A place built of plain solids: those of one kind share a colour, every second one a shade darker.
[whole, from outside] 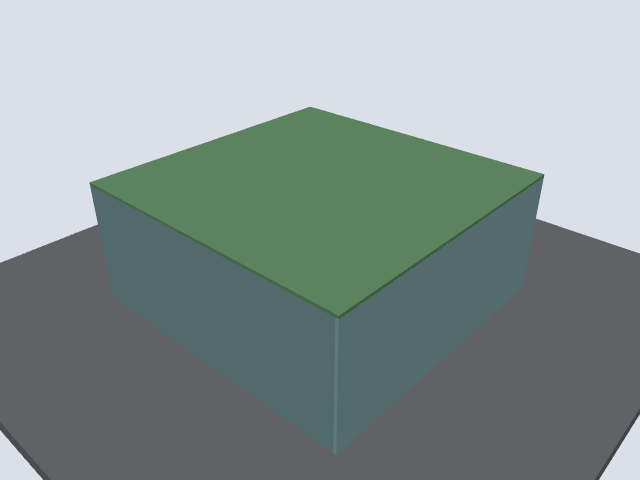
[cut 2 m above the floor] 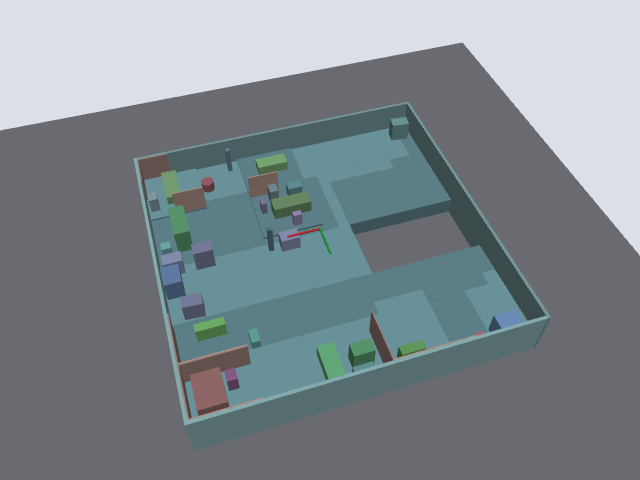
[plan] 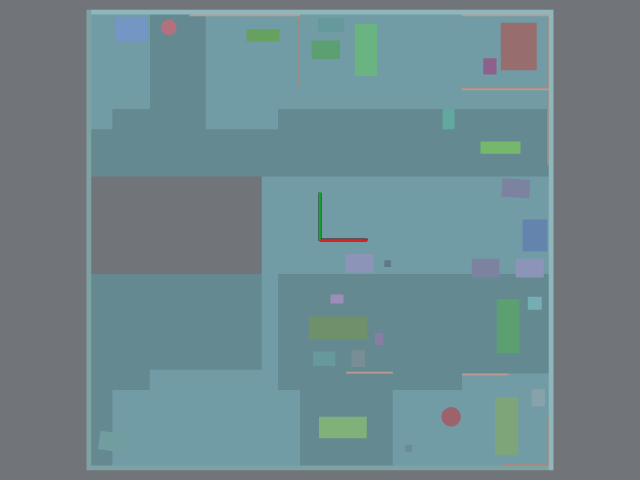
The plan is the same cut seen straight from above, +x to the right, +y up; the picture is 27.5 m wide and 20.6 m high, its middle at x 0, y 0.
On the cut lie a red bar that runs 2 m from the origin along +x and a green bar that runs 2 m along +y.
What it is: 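A part of a trade-fair hall in the days of build-up; stands in every state, service ducts in the floor, freight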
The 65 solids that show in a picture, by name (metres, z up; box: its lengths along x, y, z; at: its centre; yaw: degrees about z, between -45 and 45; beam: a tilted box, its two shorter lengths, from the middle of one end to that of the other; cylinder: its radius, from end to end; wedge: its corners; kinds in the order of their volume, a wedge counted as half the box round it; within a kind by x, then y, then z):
{
 "floor_1": {"box": [0.92, 8.22, 1.21], "at": [-9.36, -5.57, 0.56]},
 "floor_2": {"box": [0.92, 6.96, 1.21], "at": [-9.36, 6.2, 0.56]},
 "floor_3": {"box": [2.52, 0.87, 1.21], "at": [-8.56, -6.01, 0.56]},
 "floor_4": {"box": [1.6, 8.22, 1.21], "at": [-8.1, -5.57, 0.56]},
 "floor_5": {"box": [4.0, 0.87, 1.21], "at": [-6.9, 5.19, 0.56]},
 "floor_6": {"box": [2.4, 4.11, 1.21], "at": [-6.1, -3.52, 0.56]},
 "floor_7": {"box": [2.4, 4.05, 1.21], "at": [-6.1, 7.65, 0.56]},
 "floor_8": {"box": [5.5, 0.87, 1.21], "at": [-4.55, -6.01, 0.56]},
 "floor_9": {"box": [2.4, 4.11, 1.21], "at": [-3.7, -3.52, 0.56]},
 "floor_10": {"box": [2.4, 6.96, 1.21], "at": [-3.7, 6.2, 0.56]},
 "floor_11": {"box": [0.7, 15.25, 1.21], "at": [-2.15, 2.05, 0.56]},
 "floor_12": {"box": [19.64, 3.24, 1.21], "at": [0.0, -8.06, 0.56]},
 "floor_13": {"box": [19.64, 2.03, 1.21], "at": [0.0, 3.74, 0.56]},
 "floor_14": {"box": [19.64, 4.05, 1.21], "at": [0.0, 7.65, 0.56]},
 "floor_15": {"box": [3.99, 3.95, 0.14], "at": [1.14, -7.71, 1.23]},
 "floor_16": {"box": [3.99, 3.77, 0.14], "at": [1.14, -3.85, 1.23]},
 "floor_17": {"box": [12.32, 4.18, 1.21], "at": [3.66, 0.63, 0.56]},
 "floor_18": {"box": [11.62, 19.36, 1.21], "at": [4.01, 0.0, 0.56]},
 "floor_19": {"box": [3.73, 3.95, 0.14], "at": [7.95, -7.71, 1.23]},
 "floor_20": {"box": [3.73, 3.17, 0.14], "at": [7.95, 8.09, 1.23]},
 "wall_1": {"box": [0.2, 19.76, 8.36], "at": [-9.92, 0.0, 4.13]},
 "wall_2": {"box": [19.64, 0.2, 8.36], "at": [0.0, -9.78, 4.13]},
 "wall_3": {"box": [19.64, 0.2, 8.36], "at": [0.0, 9.78, 4.13]},
 "wall_4": {"box": [0.2, 19.76, 8.36], "at": [9.92, 0.0, 4.13]},
 "roof_1": {"box": [20.04, 19.76, 0.2], "at": [0.0, 0.0, 8.41]},
 "cabin_1": {"box": [1.55, 2.03, 2.5], "at": [8.53, 8.3, 2.55]},
 "crate_1": {"box": [1.23, 0.8, 1.44], "at": [0.24, 8.16, 1.88]},
 "crate_2": {"box": [0.97, 2.24, 0.85], "at": [1.97, 8.16, 1.59]},
 "crate_3": {"box": [0.97, 2.32, 1.74], "at": [8.07, -3.7, 2.03]},
 "panelwall_1": {"box": [4.75, 0.08, 2.5], "at": [-3.23, 9.64, 2.41]},
 "panelwall_2": {"box": [0.08, 3.09, 2.5], "at": [-0.9, 8.05, 2.41]},
 "panelwall_3": {"box": [2.0, 0.08, 2.5], "at": [2.13, -5.69, 2.55]},
 "panelwall_4": {"box": [2.0, 0.08, 2.5], "at": [7.09, -5.77, 2.55]},
 "panelwall_5": {"box": [3.73, 0.08, 2.5], "at": [7.95, 6.46, 2.41]},
 "panelwall_6": {"box": [3.73, 0.08, 2.5], "at": [7.95, 6.54, 2.55]},
 "panelwall_7": {"box": [3.73, 0.08, 2.5], "at": [7.95, 9.64, 2.55]},
 "panelwall_8": {"box": [2.0, 0.08, 2.5], "at": [8.82, -9.64, 2.55]},
 "panelwall_9": {"box": [0.08, 2.0, 2.5], "at": [9.78, -8.6, 2.55]},
 "panelwall_10": {"box": [0.08, 3.2, 2.5], "at": [9.78, 4.83, 2.41]},
 "panelwall_11": {"box": [0.08, 3.01, 2.5], "at": [9.78, 8.09, 2.55]},
 "pallet_load_1": {"box": [1.2, 0.8, 0.99], "at": [1.7, -1.0, 1.66]},
 "pallet_load_2": {"box": [1.2, 0.8, 1.55], "at": [7.11, -1.21, 1.94]},
 "pallet_load_3": {"box": [1.2, 0.8, 1.25], "at": [8.4, 2.22, 1.79], "yaw": -3.9},
 "pallet_load_4": {"box": [1.2, 0.8, 1.24], "at": [9.0, -1.21, 1.78]},
 "bin_big_1": {"box": [1.37, 1.07, 1.45], "at": [-8.07, 9.05, 1.89]},
 "bin_big_2": {"box": [1.07, 1.37, 1.45], "at": [9.22, 0.19, 1.89]},
 "panel_stack_1": {"box": [2.5, 1.0, 0.87], "at": [0.78, -3.79, 1.74]},
 "panel_stack_2": {"box": [1.0, 2.5, 0.64], "at": [8.01, -7.99, 1.62]},
 "counter_1": {"box": [1.42, 0.54, 1.03], "at": [-2.44, 8.78, 1.68]},
 "counter_2": {"box": [1.71, 0.53, 1.02], "at": [7.75, 3.97, 1.67]},
 "case_1": {"box": [0.95, 0.62, 0.9], "at": [0.18, -5.1, 1.75]},
 "case_2": {"box": [1.14, 0.62, 1.03], "at": [0.48, 9.22, 1.68]},
 "case_3": {"box": [0.61, 0.57, 0.74], "at": [9.21, -2.71, 1.53]},
 "board_stack_1": {"box": [2.05, 0.92, 0.71], "at": [0.98, -8.05, 1.66]},
 "pallet_stack_1": {"box": [1.2, 0.8, 1.38], "at": [-8.89, -8.66, 1.85], "yaw": -8.0},
 "bin_small_1": {"box": [0.58, 0.73, 1.07], "at": [1.64, -5.09, 1.84]},
 "bin_small_2": {"box": [0.58, 0.73, 1.07], "at": [9.36, -6.77, 1.84]},
 "drum_1": {"cylinder": 0.33, "from": [-6.49, 9.13, 1.16], "to": [-6.49, 9.13, 1.82]},
 "drum_2": {"cylinder": 0.42, "from": [5.63, -7.59, 1.16], "to": [5.63, -7.59, 1.83]},
 "plinth_1": {"box": [0.58, 0.69, 1.05], "at": [7.29, 7.45, 1.83]},
 "toolbox_1": {"box": [0.57, 0.39, 0.95], "at": [0.73, -2.53, 1.78]},
 "toolbox_2": {"box": [0.35, 0.54, 0.91], "at": [2.54, -4.25, 1.76]},
 "flood_1": {"box": [0.3, 0.3, 1.98], "at": [2.9, -1.01, 2.15]},
 "flood_2": {"box": [0.3, 0.3, 1.87], "at": [3.8, -8.94, 2.1]},
 "cover_stack_1": {"box": [0.5, 0.87, 0.65], "at": [5.52, 5.19, 1.49]}
}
